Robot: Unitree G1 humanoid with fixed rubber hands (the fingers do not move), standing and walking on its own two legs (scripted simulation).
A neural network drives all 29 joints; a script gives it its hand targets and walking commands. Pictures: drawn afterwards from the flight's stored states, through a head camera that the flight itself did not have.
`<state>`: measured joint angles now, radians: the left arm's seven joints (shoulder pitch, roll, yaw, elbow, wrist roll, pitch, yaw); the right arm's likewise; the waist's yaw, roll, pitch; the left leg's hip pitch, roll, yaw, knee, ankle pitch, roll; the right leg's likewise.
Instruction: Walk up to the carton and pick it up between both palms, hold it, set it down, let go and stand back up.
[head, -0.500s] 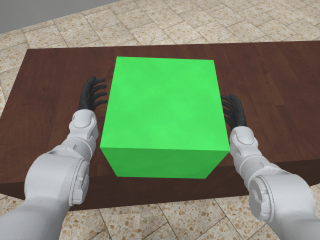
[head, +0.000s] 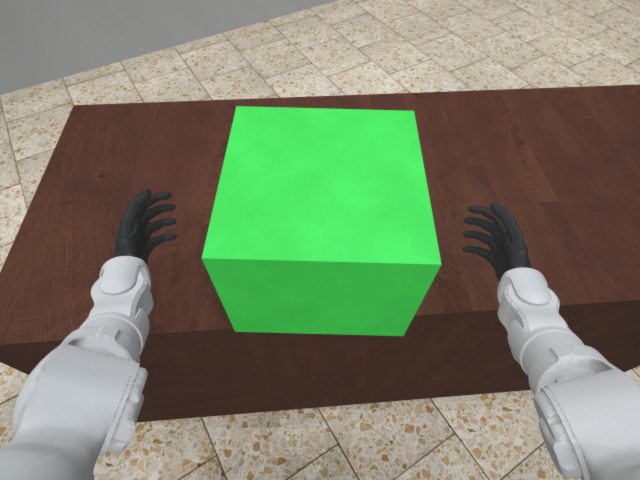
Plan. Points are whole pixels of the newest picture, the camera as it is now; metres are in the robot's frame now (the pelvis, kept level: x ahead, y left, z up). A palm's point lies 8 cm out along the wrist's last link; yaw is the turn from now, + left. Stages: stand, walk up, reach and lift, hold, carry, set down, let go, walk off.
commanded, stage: set down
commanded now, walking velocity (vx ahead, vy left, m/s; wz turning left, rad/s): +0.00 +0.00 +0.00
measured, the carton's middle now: (322, 224) +0.48 +0.00 -0.01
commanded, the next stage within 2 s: none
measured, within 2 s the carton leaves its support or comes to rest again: neither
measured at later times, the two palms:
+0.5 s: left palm (145, 291) +0.37 +0.23 +0.01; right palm (503, 307) +0.33 -0.23 +0.00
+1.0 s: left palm (111, 355) +0.29 +0.25 +0.02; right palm (519, 351) +0.27 -0.22 +0.02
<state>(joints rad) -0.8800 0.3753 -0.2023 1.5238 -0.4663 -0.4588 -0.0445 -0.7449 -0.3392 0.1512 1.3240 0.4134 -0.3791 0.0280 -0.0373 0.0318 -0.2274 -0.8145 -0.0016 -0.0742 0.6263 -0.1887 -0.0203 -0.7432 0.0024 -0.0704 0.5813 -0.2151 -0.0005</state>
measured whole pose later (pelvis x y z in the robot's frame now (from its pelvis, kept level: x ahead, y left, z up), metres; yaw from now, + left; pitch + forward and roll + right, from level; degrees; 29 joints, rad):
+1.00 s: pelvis +0.00 -0.01 +0.01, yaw +1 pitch +7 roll -1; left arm -0.21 0.43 -0.14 0.84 -0.42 -0.30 -0.08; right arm -0.10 -0.22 0.10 0.60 0.41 -0.22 -0.08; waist -0.03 -0.01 -0.14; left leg -0.50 0.00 -0.07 0.59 -0.21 -0.02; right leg -0.45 0.00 -0.07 0.59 -0.26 -0.02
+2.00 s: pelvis +0.04 -0.02 +0.02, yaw +1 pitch +3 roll +0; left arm 0.29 0.39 -0.05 0.42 -0.23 -0.16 -0.08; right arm 0.31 -0.15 0.03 0.43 0.28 -0.23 -0.09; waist -0.01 -0.01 -0.04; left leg -0.28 0.00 -0.07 0.46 -0.22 -0.03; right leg -0.22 0.00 -0.07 0.44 -0.27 -0.02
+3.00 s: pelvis +0.04 -0.02 +0.03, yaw +1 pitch +3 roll +0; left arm 0.23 0.27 -0.04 0.48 -0.05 0.05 -0.02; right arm 0.19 -0.15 0.01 0.76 0.14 -0.26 0.00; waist 0.00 -0.01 -0.01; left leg -0.27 0.00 -0.07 0.42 -0.20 -0.03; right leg -0.22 0.00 -0.07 0.43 -0.26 -0.03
